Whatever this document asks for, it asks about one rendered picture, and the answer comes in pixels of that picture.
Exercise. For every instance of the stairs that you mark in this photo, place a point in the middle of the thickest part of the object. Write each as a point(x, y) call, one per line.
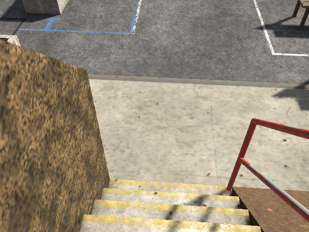
point(146, 206)

